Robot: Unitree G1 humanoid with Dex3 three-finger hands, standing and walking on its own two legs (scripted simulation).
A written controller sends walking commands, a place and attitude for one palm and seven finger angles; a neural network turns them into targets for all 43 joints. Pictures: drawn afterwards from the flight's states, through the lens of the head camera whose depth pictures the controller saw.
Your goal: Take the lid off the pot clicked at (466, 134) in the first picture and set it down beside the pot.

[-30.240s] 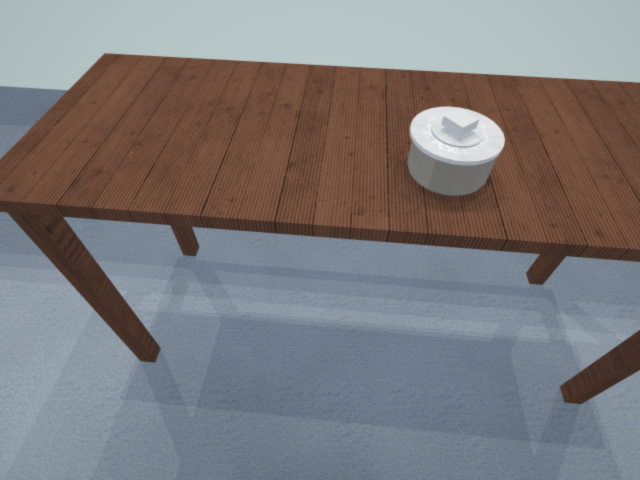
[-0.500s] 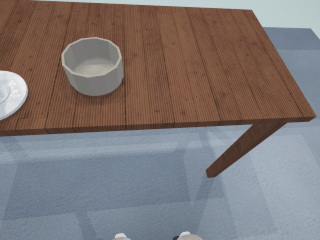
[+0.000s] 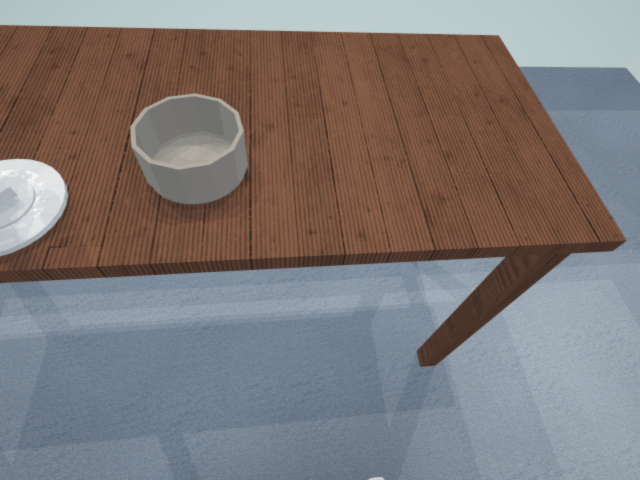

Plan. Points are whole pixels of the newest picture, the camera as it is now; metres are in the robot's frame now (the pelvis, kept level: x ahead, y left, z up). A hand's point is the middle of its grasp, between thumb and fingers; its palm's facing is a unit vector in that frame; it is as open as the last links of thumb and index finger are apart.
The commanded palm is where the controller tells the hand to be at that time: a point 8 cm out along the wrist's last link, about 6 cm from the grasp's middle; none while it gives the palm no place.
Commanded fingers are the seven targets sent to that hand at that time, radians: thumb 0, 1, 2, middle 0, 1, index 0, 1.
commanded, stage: raise the empty hand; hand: left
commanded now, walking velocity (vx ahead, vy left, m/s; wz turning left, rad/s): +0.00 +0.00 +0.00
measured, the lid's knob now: out of the picture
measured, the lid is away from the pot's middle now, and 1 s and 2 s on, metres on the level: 0.25 0.25 0.25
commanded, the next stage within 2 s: draw the hand back to the body in 0.54 s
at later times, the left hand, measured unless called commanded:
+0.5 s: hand out of the picture +0.47 +0.37 +0.24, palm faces -0.26 -0.21 -0.94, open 11.0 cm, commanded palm +0.50 +0.37 +0.29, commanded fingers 0.00 -0.02 0.66 -0.35 -0.85 -0.35 -0.85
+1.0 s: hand out of the picture +0.46 +0.36 +0.22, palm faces -0.26 -0.15 -0.95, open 11.0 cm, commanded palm +0.44 +0.35 +0.28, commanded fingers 0.00 -0.02 0.66 -0.35 -0.85 -0.35 -0.85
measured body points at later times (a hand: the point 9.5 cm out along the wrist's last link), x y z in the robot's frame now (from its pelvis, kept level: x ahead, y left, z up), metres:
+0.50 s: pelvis +0.01 +0.00 +0.01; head +0.09 +0.00 +0.45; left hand +0.48 +0.37 +0.29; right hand +0.02 -0.28 -0.12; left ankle -0.01 +0.09 -0.72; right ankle -0.02 -0.17 -0.72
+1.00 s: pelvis +0.01 -0.01 +0.01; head +0.08 -0.01 +0.46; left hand +0.47 +0.36 +0.28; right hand +0.05 -0.29 -0.12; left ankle -0.01 +0.09 -0.72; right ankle -0.02 -0.17 -0.72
